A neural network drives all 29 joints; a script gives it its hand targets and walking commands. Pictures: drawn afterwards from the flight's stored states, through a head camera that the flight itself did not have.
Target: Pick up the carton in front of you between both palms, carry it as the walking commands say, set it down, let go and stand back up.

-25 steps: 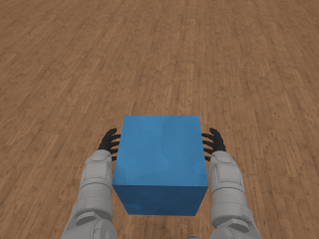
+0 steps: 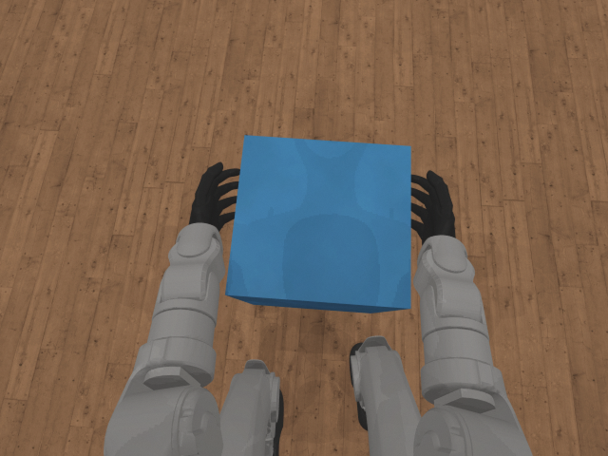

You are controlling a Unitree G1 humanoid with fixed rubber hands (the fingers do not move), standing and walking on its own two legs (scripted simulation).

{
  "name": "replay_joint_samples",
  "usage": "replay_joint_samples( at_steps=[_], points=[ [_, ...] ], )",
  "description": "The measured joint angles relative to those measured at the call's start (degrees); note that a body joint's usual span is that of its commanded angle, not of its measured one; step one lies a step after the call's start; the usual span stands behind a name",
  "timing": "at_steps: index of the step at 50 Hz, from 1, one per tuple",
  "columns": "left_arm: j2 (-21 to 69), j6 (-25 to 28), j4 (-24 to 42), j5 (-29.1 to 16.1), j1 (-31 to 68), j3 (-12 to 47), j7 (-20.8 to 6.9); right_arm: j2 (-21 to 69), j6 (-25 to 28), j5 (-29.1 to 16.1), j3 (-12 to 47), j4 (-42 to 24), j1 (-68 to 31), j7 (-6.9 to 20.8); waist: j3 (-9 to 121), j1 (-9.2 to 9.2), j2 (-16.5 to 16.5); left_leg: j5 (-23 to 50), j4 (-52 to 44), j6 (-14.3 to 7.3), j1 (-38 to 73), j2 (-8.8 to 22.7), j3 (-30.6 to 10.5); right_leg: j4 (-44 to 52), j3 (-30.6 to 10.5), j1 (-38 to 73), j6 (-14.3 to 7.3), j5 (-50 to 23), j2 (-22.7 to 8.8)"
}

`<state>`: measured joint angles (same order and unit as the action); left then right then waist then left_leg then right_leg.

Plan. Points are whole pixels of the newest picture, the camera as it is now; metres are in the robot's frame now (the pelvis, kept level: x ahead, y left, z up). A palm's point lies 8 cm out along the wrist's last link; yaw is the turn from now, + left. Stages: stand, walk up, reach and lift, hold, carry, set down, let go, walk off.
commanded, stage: set down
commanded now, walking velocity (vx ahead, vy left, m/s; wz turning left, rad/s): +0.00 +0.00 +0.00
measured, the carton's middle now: (318, 239) +0.42 -0.03 -0.15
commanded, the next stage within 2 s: none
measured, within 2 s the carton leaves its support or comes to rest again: neither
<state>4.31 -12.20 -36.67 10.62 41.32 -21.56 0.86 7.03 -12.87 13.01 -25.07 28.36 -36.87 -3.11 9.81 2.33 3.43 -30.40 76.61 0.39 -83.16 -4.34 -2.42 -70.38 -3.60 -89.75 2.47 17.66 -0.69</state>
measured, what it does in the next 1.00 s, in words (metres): lowers itself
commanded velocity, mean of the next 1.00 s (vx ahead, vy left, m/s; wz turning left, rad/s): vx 0.00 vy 0.00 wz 0.00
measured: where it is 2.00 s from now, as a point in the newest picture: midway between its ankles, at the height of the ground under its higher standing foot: (318, 424)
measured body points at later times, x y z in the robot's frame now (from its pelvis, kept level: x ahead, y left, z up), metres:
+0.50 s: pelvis -0.02 -0.01 -0.12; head +0.26 -0.03 +0.22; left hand +0.48 +0.10 -0.24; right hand +0.43 -0.20 -0.24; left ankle +0.03 +0.12 -0.59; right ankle +0.11 -0.14 -0.59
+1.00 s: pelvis -0.04 +0.00 -0.22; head +0.31 +0.00 +0.06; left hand +0.51 +0.09 -0.39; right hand +0.47 -0.21 -0.36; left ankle +0.03 +0.12 -0.59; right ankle +0.11 -0.14 -0.59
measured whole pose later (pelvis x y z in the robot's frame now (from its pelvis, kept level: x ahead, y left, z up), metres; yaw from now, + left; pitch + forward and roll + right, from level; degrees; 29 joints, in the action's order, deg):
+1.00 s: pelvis -0.04 +0.00 -0.22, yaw +1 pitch +47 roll +0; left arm -12.2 -11.3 -56.5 4.8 75.5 -11.1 5.4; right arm -3.9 -12.0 6.9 -28.8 46.9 -70.9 -6.8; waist -3.9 7.4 0.3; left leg -38.3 119.6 1.8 -128.5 -6.2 -1.7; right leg -109.9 -4.4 -136.0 4.3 21.2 1.1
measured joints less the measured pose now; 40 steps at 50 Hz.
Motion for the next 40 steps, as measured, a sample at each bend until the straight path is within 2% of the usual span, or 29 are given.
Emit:
replay_joint_samples(
  at_steps=[6,12,25,40],
  points=[
    [-0.25,-0.8,-2.17,0.98,2.73,-0.13,1.13,-1.01,-0.83,0.76,-2.0,2.44,-3.0,0.86,2.65,0.67,-0.46,-1.87,5.74,-0.26,-7.79,-0.32,0.72,-5.65,-0.73,-8.09,0.5,1.48,0.13],
    [-1.91,0.08,-3.83,-0.03,5.92,1.32,2.08,-2.07,0.11,-0.31,-2.56,3.88,-6.14,0.59,3.02,0.99,-1.16,-3.41,11.79,0.0,-15.54,-0.47,1.11,-11.63,-1.13,-16.2,0.65,2.53,0.45],
    [-7.76,0.5,-8.28,-4.39,15.87,4.9,2.41,-3.89,0.32,-3.5,-1.89,4.49,-13.4,-2.41,-1.66,1.07,-1.17,-5.63,24.75,1.26,-29.12,-0.99,0.91,-24.06,-0.99,-30.32,0.44,3.59,0.93],
    [-13.51,0.57,-15.58,-5.6,29.62,7.09,2.34,-6.56,0.28,-4.98,-3.15,7.95,-24.14,-4.5,-10.63,1.98,-0.96,-6.35,36.41,1.88,-40.13,-1.76,0.7,-34.23,-0.87,-41.18,0.86,2.92,1.3]
  ],
)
